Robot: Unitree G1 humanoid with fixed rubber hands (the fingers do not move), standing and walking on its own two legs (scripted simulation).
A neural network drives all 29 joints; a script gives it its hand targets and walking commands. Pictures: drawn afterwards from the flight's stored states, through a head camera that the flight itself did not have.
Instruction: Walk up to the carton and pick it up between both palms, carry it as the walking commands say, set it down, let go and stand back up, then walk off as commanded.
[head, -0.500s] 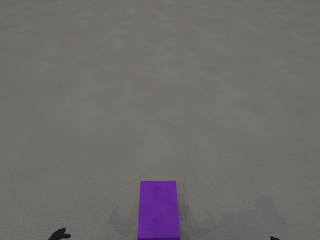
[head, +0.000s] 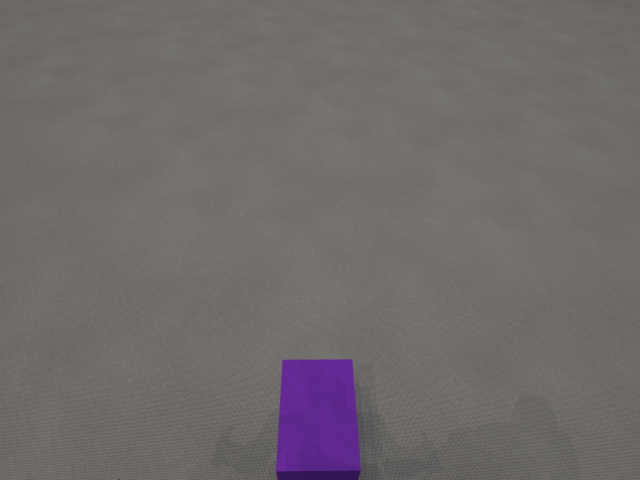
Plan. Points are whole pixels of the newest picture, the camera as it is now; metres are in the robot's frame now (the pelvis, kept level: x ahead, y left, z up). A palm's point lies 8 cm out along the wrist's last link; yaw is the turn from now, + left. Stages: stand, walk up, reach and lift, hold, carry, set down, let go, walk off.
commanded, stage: stand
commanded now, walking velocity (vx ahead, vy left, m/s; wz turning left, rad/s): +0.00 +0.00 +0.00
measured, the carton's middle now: (317, 420) +0.47 +0.02 -0.70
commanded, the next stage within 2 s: walk off in 0.54 s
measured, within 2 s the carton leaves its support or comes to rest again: rests again in 1.58 s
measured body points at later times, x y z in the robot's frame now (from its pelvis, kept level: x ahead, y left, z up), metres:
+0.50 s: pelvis +0.00 +0.00 +0.00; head -0.01 +0.00 +0.45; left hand +0.10 +0.31 -0.12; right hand +0.10 -0.32 -0.11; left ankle -0.01 +0.11 -0.75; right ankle -0.02 -0.13 -0.75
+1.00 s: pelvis +0.03 +0.02 -0.01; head +0.03 +0.04 +0.44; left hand +0.01 +0.32 -0.15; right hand +0.14 -0.26 -0.13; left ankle +0.03 +0.14 -0.71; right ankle -0.02 -0.13 -0.75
